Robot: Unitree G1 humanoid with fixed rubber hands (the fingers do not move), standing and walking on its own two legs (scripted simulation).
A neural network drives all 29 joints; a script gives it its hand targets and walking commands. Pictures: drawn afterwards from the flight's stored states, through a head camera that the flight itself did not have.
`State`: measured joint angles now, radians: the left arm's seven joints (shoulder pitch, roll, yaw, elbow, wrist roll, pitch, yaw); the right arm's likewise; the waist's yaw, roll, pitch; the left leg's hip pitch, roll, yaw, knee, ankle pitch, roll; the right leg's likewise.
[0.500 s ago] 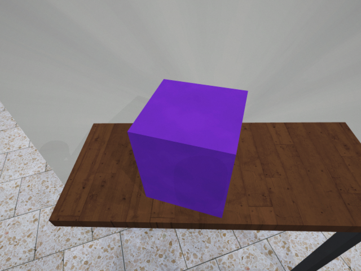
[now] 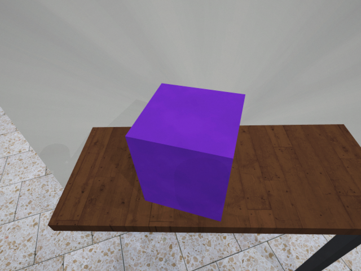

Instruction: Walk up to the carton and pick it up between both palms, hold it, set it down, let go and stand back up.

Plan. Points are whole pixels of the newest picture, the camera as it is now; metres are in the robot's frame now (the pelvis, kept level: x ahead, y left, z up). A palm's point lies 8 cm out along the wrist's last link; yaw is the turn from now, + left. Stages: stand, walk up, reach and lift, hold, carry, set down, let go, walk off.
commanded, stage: stand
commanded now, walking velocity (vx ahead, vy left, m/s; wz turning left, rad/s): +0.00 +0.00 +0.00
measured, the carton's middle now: (191, 151) +0.41 +0.01 +0.05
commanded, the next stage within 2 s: none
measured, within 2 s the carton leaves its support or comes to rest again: neither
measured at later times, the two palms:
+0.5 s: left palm out of the picture +0.03 +0.25 -0.12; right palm out of the picture +0.02 -0.25 -0.13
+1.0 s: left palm out of the picture +0.03 +0.25 -0.13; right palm out of the picture +0.02 -0.24 -0.13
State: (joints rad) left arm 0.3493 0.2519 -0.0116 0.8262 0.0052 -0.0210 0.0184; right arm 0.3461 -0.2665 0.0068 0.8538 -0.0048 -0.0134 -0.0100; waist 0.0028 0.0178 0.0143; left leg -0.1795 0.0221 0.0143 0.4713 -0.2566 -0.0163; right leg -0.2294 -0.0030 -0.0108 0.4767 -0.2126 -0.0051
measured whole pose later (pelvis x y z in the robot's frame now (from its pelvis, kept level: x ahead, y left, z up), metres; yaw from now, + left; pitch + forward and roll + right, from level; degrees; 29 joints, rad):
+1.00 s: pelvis +0.01 +0.01 +0.00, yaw -1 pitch -2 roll +0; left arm 0.34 0.21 -0.02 0.98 0.00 -0.01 0.04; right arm 0.34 -0.23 0.01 0.97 0.00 -0.01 -0.03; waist 0.00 0.01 0.02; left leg -0.14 0.02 0.03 0.43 -0.26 -0.01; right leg -0.20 0.00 0.01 0.44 -0.21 0.01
